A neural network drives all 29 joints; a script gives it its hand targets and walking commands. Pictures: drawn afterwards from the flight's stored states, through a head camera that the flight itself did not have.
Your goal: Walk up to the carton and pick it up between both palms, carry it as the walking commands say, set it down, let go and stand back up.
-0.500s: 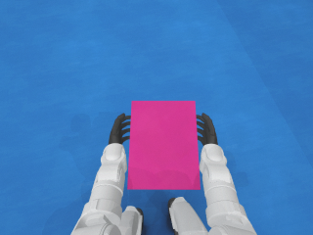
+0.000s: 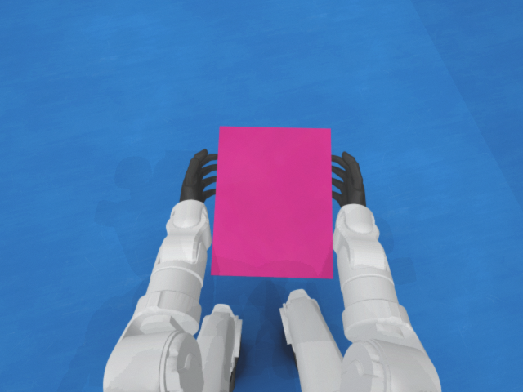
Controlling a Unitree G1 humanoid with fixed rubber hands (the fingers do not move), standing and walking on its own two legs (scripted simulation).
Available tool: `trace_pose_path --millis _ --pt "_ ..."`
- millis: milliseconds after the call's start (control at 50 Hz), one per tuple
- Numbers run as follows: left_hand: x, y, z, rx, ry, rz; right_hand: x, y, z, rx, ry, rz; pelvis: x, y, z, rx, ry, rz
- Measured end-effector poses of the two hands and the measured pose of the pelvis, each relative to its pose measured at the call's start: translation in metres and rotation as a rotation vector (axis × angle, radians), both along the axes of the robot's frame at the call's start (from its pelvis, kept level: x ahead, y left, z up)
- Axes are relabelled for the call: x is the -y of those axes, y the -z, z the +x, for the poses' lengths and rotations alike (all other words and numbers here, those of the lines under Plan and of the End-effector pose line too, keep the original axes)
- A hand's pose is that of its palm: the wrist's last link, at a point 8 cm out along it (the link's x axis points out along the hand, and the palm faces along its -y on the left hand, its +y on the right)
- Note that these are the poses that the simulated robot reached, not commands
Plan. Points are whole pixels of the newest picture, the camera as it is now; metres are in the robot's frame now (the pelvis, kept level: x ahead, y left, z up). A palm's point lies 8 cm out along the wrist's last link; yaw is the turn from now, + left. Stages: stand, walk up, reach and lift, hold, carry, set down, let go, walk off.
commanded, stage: set down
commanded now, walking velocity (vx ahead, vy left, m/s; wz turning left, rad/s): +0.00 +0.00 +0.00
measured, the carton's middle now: (271, 213) +0.39 -0.05 -0.15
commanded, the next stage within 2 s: none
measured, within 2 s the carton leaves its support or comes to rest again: neither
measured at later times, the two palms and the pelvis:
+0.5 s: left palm (204, 196) +0.44 +0.08 -0.16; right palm (337, 197) +0.41 -0.17 -0.16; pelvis -0.01 +0.01 -0.07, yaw +0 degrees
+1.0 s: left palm (214, 195) +0.47 +0.07 -0.24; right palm (330, 197) +0.44 -0.18 -0.24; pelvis -0.03 +0.00 -0.14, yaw +1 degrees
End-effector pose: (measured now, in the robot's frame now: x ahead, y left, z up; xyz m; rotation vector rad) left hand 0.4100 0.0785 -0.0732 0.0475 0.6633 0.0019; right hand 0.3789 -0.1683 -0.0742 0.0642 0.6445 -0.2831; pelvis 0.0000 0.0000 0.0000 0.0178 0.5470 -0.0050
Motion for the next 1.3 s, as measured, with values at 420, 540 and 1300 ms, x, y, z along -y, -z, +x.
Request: trace_pose_path --millis 420,540,1300 --pt "0.002 0.073 0.026 -0.006 -0.042 -0.032 0.002 0.072 0.029 0.0 -0.009 0.012 -0.01 0.063 -0.007 -0.106 -0.006 -0.006" --pt "0.004 0.09 0.033 -0.009 -0.044 -0.028 0.005 0.09 0.037 -0.004 -0.015 0.013 -0.008 0.079 -0.011 -0.119 -0.007 -0.004" --pt "0.014 0.215 0.071 -0.031 -0.028 0.005 0.015 0.218 0.074 -0.036 -0.035 0.0 -0.001 0.176 -0.039 -0.168 -0.014 0.01"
